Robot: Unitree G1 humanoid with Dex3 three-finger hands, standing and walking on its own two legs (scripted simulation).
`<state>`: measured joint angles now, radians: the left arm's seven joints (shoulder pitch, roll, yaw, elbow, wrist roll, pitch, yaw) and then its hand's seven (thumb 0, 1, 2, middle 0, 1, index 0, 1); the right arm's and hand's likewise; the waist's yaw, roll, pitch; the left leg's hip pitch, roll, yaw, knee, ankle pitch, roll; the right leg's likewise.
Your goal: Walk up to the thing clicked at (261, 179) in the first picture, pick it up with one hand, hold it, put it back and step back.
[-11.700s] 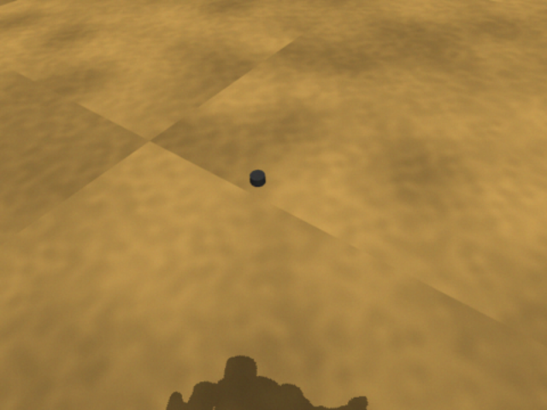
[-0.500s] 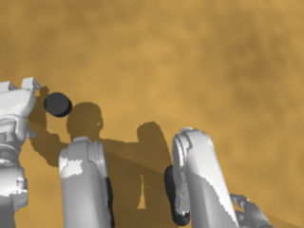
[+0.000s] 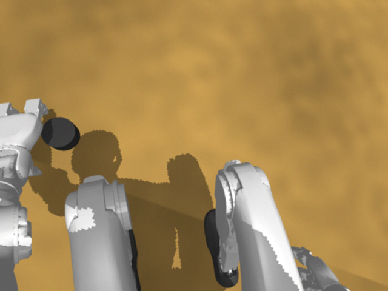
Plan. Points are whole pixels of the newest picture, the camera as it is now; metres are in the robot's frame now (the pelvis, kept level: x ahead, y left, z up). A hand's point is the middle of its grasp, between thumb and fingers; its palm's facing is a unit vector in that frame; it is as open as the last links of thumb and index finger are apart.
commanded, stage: approach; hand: left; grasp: from above
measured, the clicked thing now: (61, 134) +0.45 +0.31 -0.29
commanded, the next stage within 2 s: close in in 0.30 s
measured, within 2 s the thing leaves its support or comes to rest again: neither
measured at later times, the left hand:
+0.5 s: hand (37, 117) +0.46 +0.32 -0.17, palm faces -0.48 -0.10 -0.87, open 14.2 cm
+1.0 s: hand (55, 134) +0.44 +0.30 -0.23, palm faces -0.37 -0.09 -0.93, open 14.3 cm
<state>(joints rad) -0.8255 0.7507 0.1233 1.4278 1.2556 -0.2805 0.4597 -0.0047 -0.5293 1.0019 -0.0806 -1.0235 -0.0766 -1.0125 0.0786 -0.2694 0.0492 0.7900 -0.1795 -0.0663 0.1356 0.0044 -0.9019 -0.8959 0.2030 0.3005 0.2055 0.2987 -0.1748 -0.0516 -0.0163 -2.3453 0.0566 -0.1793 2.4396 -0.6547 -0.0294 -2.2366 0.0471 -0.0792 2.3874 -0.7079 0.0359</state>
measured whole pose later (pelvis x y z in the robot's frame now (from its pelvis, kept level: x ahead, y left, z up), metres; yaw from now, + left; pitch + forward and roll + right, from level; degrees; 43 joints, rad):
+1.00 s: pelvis +0.00 +0.01 -0.02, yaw -3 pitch +29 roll -10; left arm -0.94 0.82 0.14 1.64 1.35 -0.21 0.69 0.00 -0.52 0.98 -0.08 -0.97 -0.07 -0.97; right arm 0.01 -0.30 0.14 0.76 -0.26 -0.12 0.19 0.00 -0.89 -0.90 0.20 0.30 0.20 0.30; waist -0.29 -0.11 0.04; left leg -2.39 0.05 -0.23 2.53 -0.67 -0.02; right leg -2.25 0.06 -0.11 2.44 -0.71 0.05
